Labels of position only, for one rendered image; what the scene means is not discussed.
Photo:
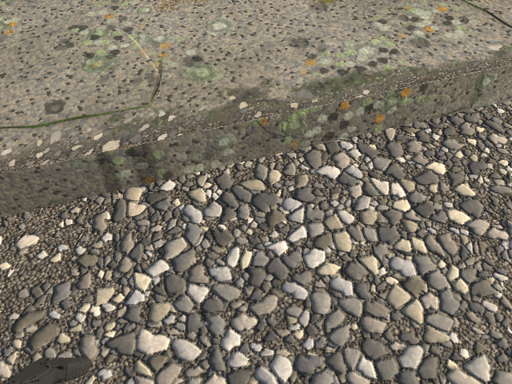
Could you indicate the robot left hand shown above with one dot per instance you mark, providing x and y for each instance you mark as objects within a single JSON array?
[{"x": 56, "y": 371}]

